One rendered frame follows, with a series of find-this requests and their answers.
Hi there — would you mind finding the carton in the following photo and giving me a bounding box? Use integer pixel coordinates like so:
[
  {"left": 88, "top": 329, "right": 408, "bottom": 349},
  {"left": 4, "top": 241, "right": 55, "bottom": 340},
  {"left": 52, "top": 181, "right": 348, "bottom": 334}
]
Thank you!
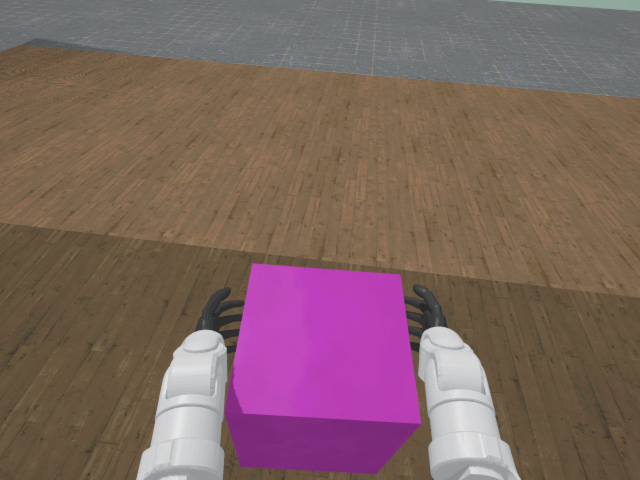
[{"left": 224, "top": 263, "right": 421, "bottom": 474}]

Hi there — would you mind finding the robot right hand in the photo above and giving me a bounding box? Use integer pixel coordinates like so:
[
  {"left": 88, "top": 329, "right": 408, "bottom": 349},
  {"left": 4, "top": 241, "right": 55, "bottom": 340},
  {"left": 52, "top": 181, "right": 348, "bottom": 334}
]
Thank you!
[{"left": 404, "top": 284, "right": 448, "bottom": 352}]

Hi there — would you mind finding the robot left forearm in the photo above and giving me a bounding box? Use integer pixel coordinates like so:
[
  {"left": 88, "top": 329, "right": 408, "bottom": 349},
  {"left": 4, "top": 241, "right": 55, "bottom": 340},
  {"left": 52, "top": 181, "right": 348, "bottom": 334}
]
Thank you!
[{"left": 136, "top": 330, "right": 227, "bottom": 480}]

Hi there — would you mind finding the robot left hand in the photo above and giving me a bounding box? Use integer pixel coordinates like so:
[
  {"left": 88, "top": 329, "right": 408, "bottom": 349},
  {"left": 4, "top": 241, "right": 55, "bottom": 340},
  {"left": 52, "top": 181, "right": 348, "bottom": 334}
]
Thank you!
[{"left": 194, "top": 287, "right": 245, "bottom": 354}]

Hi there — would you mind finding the robot right forearm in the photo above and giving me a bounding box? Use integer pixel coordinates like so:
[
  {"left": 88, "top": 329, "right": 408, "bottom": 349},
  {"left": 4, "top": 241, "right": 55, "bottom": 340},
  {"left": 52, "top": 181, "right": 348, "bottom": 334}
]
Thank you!
[{"left": 418, "top": 327, "right": 521, "bottom": 480}]

